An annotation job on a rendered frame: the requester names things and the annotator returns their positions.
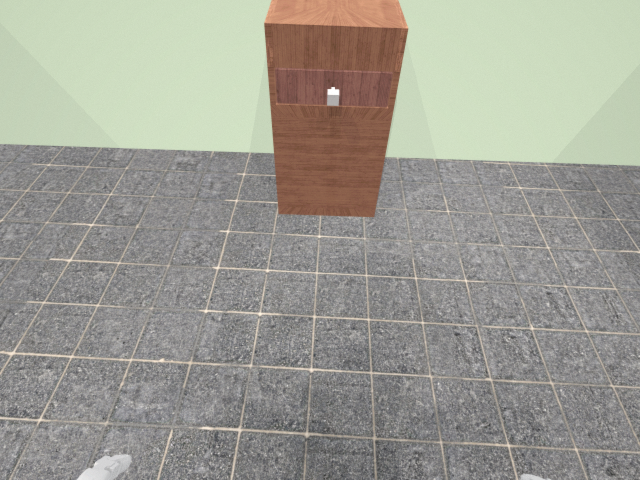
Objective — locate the robot left hand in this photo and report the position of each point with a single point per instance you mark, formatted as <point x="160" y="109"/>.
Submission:
<point x="107" y="468"/>

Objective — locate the drawer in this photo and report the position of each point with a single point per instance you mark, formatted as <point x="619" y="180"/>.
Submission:
<point x="310" y="86"/>

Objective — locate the cabinet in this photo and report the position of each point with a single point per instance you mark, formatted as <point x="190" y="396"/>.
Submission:
<point x="329" y="159"/>

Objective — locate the handle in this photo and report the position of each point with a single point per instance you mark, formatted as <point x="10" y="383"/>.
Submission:
<point x="333" y="97"/>

